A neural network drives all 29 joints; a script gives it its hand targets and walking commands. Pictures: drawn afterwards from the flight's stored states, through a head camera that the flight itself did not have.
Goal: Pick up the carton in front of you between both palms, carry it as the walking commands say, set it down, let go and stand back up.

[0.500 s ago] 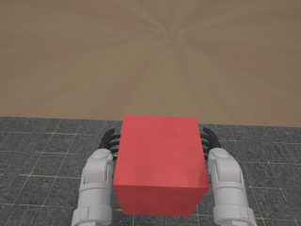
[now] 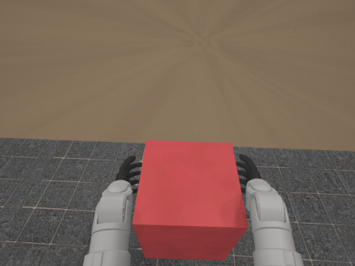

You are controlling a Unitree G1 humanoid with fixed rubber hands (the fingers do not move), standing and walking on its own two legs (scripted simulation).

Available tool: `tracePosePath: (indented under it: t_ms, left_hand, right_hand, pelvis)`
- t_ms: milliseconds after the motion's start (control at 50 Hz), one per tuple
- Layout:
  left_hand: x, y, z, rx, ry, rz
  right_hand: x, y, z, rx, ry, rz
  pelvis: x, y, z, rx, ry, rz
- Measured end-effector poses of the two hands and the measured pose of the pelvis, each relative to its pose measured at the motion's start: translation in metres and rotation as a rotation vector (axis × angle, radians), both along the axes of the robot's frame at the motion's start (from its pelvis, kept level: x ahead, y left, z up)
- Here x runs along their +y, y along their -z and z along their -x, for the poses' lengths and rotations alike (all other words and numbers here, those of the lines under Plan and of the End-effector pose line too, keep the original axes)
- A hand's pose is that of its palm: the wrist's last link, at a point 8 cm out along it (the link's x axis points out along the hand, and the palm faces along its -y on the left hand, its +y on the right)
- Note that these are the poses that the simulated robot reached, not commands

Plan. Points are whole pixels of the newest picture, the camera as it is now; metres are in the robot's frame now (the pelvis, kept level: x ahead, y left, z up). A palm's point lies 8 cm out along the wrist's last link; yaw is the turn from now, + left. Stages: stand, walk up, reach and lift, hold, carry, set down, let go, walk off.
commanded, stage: hold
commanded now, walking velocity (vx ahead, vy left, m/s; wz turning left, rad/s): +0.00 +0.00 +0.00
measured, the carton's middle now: (186, 202) +0.28 +0.00 -0.03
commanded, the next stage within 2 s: carry in 0.28 s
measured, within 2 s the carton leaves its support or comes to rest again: neither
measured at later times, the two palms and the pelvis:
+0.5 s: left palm (132, 170) +0.31 +0.13 +0.06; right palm (260, 174) +0.30 -0.17 +0.06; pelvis +0.02 -0.01 -0.01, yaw -2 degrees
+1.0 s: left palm (143, 109) +0.52 +0.13 +0.08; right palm (244, 112) +0.50 -0.17 +0.08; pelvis +0.25 -0.01 +0.00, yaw -3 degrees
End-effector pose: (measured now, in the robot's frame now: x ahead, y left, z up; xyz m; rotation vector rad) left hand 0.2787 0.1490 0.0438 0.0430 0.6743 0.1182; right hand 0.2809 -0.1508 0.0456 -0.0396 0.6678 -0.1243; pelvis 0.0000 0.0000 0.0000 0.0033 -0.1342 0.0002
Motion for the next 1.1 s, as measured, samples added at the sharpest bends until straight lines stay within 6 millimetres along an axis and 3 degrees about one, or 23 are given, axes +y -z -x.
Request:
tracePosePath:
  t_ms: [320, 440, 520, 600, 700, 760, 860, 960, 1100]
  left_hand:
    - [0.001, 0.0, -0.001, -0.004, -0.004, 0.011]
    - [-0.009, -0.012, -0.017, -0.039, -0.002, 0.014]
    - [-0.023, -0.023, -0.035, -0.045, -0.005, 0.031]
    - [-0.026, -0.032, -0.054, 0.001, -0.016, 0.028]
    - [-0.012, -0.04, -0.088, 0.0, -0.044, 0.047]
    - [0.001, -0.036, -0.112, -0.022, -0.061, 0.075]
    - [0.001, -0.031, -0.153, 0.069, -0.044, 0.073]
    - [-0.014, -0.037, -0.213, 0.081, -0.013, 0.08]
    - [-0.046, -0.034, -0.314, 0.023, -0.015, 0.072]
  right_hand:
    - [0.001, 0.0, 0.0, -0.004, 0.012, -0.012]
    - [-0.009, -0.008, -0.012, -0.04, 0.031, -0.028]
    - [-0.023, -0.017, -0.025, -0.046, 0.05, -0.043]
    - [-0.026, -0.029, -0.049, -0.001, 0.053, -0.057]
    - [-0.011, -0.039, -0.088, -0.002, 0.053, -0.076]
    - [0.001, -0.037, -0.112, -0.024, 0.059, -0.082]
    - [0.002, -0.028, -0.144, 0.065, 0.078, -0.073]
    - [-0.013, -0.036, -0.195, 0.075, 0.119, -0.08]
    - [-0.045, -0.03, -0.297, 0.018, 0.122, -0.102]
  pelvis:
    - [0.001, 0.003, 0.004, 0.042, 0.008, 0.0]
    - [-0.005, 0.006, -0.008, 0.13, 0.045, -0.002]
    - [-0.015, 0.007, -0.028, 0.169, 0.017, 0.002]
    - [-0.015, -0.002, -0.052, 0.207, 0.005, -0.021]
    - [-0.005, 0.0, -0.093, 0.229, 0.007, -0.03]
    - [0.003, 0.011, -0.123, 0.226, 0.027, -0.034]
    - [0.007, 0.004, -0.17, 0.236, 0.054, -0.011]
    - [0.0, -0.002, -0.221, 0.235, 0.048, 0.004]
    - [-0.031, 0.017, -0.318, 0.213, 0.037, 0.001]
